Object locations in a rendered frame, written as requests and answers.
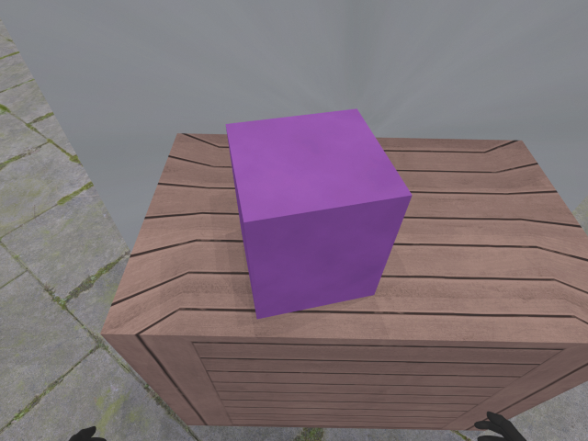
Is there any carton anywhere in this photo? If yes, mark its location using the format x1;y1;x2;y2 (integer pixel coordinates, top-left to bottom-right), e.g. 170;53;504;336
226;108;412;319

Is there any pedestal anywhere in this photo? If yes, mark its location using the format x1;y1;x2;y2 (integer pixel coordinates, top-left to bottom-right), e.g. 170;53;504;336
100;133;588;431

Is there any right robot hand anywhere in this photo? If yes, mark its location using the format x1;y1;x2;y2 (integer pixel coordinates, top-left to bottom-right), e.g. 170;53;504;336
474;412;526;441

